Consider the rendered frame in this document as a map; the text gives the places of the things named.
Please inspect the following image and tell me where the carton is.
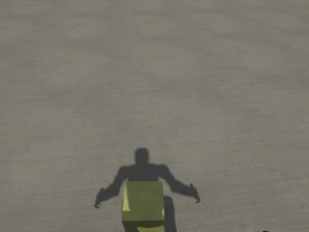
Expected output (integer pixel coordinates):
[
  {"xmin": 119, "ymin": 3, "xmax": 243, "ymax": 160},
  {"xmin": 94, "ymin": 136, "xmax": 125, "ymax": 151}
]
[{"xmin": 122, "ymin": 181, "xmax": 165, "ymax": 232}]

